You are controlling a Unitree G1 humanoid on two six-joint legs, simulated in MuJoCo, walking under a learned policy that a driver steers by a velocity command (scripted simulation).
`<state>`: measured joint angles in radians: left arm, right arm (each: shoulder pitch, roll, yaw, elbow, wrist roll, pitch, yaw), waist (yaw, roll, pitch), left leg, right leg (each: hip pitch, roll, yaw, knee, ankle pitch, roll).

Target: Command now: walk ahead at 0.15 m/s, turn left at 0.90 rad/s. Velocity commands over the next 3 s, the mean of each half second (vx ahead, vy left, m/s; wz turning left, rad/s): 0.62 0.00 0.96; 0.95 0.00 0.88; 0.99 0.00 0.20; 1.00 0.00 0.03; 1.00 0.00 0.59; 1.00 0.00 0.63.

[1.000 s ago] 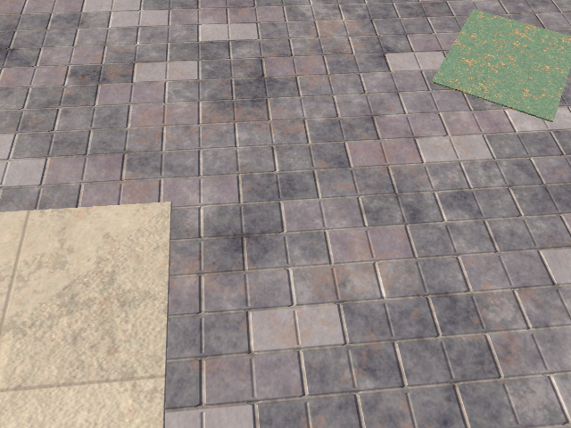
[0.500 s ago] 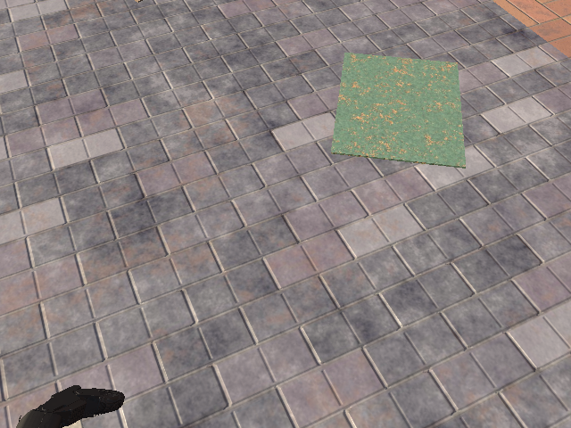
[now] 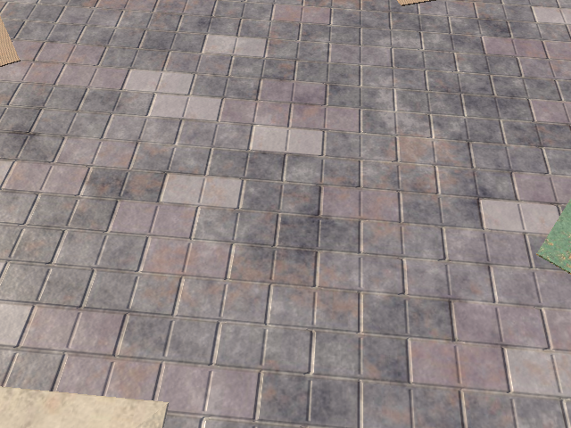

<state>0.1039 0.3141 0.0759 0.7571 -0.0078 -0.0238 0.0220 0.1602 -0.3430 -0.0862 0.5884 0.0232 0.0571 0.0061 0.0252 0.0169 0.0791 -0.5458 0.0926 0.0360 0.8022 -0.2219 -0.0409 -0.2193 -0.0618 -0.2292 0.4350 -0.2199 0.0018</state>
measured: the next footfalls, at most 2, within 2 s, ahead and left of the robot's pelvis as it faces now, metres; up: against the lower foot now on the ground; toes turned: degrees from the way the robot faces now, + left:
left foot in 0.08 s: +0.10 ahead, +0.12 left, +0.00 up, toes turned +9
right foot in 0.50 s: +0.44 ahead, -0.02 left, +0.00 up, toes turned +31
